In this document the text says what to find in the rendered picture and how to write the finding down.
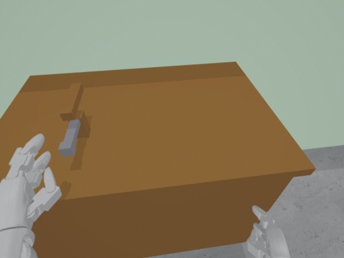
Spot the tap lever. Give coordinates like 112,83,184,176
58,119,81,157

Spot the robot right hand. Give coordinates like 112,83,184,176
247,205,290,258

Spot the counter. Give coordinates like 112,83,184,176
0,62,316,258

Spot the robot left hand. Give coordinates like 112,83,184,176
0,133,62,231

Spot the robot left forearm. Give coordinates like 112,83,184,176
0,226,37,258

